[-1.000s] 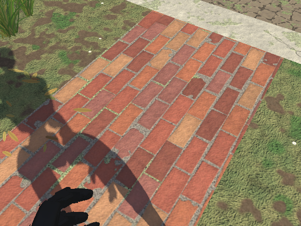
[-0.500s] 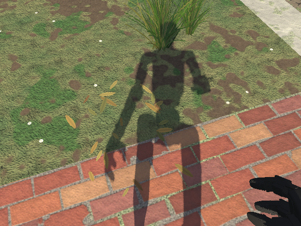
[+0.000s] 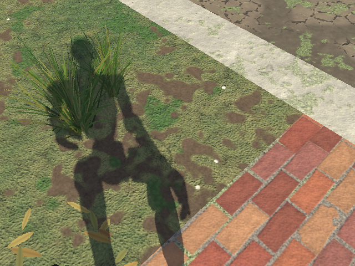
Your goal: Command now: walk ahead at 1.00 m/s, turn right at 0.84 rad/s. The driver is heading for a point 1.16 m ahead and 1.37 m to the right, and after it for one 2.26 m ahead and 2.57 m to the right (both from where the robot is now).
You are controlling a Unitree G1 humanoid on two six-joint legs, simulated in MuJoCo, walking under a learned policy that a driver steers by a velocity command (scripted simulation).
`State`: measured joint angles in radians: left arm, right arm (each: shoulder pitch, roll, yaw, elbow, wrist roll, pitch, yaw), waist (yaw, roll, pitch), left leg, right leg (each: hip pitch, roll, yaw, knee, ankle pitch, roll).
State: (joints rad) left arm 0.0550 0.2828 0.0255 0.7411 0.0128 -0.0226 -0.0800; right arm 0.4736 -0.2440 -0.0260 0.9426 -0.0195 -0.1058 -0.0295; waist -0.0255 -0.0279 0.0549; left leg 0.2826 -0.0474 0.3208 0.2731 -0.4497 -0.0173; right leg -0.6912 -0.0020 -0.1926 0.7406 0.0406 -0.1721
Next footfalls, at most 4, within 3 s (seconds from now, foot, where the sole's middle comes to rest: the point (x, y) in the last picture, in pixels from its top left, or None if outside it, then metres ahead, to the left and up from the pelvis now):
0.04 right None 0.23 -0.02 -0.75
0.46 left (172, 209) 0.68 0.03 -0.75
0.84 right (253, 183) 0.79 -0.31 -0.75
1.22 left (210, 155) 0.94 -0.14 -0.75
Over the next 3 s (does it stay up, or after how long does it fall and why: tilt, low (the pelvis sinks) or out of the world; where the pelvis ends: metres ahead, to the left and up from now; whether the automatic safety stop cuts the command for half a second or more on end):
stays up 1.06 -0.92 -0.01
